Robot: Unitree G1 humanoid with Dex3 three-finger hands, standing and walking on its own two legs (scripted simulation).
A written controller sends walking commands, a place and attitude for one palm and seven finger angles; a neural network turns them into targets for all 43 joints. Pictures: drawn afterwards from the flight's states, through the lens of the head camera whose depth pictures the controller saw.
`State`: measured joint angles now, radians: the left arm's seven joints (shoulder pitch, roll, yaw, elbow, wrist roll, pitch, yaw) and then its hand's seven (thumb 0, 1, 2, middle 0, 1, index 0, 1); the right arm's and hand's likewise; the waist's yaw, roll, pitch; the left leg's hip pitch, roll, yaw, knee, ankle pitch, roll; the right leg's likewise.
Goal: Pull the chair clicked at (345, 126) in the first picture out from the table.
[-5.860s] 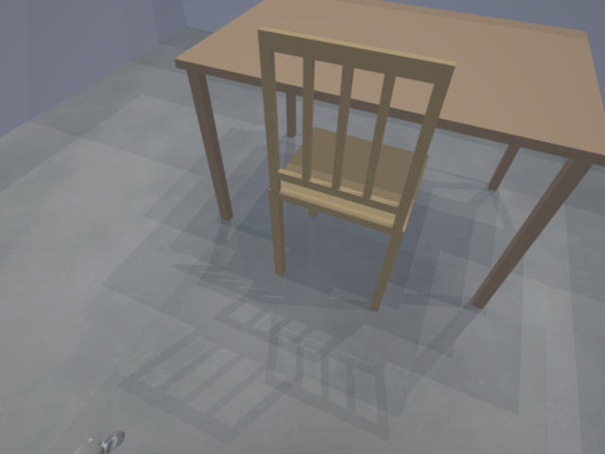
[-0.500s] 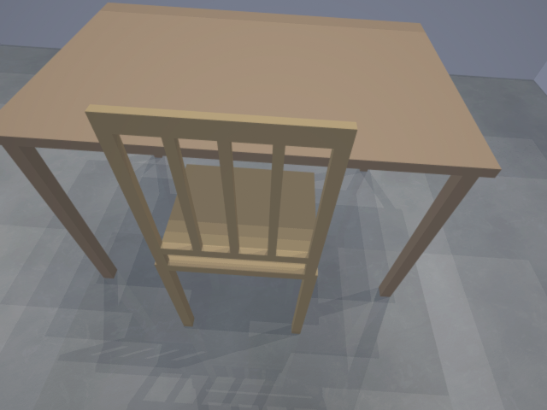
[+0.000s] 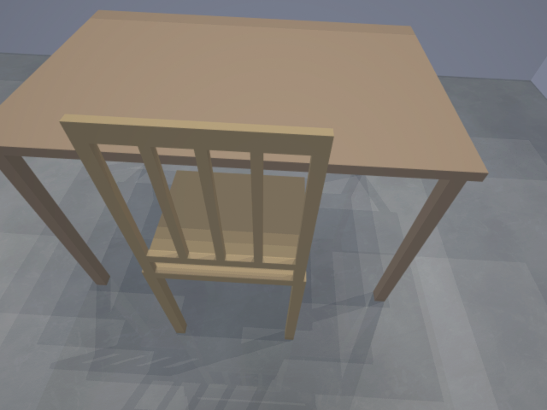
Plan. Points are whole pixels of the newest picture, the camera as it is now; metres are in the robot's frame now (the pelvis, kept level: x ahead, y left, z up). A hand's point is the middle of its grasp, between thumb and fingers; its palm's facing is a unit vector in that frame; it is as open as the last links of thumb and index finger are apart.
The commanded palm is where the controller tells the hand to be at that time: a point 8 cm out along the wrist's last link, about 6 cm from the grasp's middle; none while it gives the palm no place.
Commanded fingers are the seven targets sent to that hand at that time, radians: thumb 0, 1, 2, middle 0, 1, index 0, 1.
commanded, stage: look again from close up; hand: left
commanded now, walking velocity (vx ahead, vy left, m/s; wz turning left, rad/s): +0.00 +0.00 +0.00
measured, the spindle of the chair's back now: (213, 212) +0.48 +0.15 -0.05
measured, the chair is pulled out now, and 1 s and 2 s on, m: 0.00 0.00 0.00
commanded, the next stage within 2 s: raise the hand toward the chair's back in 0.70 s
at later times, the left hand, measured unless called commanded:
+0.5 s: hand out of the picture -0.01 +0.14 -0.18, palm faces +0.02 -0.98 -0.18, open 7.3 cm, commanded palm none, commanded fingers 0.00 0.90 0.90 -0.20 -0.30 -0.20 -0.30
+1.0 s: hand (173, 366) +0.18 +0.15 -0.03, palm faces +0.23 -0.96 -0.15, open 7.6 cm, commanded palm +0.10 +0.19 -0.07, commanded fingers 0.00 0.64 0.79 -0.17 -0.26 -0.17 -0.26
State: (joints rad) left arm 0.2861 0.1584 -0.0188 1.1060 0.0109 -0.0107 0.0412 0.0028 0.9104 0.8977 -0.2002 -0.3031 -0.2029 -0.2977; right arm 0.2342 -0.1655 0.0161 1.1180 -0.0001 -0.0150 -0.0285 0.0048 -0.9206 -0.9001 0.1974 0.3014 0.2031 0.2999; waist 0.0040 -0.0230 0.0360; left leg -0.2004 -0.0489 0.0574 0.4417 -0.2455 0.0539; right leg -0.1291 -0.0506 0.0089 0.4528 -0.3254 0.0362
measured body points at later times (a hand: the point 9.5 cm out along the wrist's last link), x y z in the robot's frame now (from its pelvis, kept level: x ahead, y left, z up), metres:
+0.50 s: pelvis +0.00 -0.03 +0.00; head +0.02 -0.02 +0.45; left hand -0.01 +0.19 -0.16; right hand +0.02 -0.25 -0.16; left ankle -0.01 +0.08 -0.74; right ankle -0.05 -0.14 -0.74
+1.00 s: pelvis -0.02 -0.03 -0.01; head -0.01 -0.06 +0.43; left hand +0.17 +0.20 -0.01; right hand +0.10 -0.28 -0.14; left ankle +0.00 +0.08 -0.74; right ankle -0.05 -0.14 -0.74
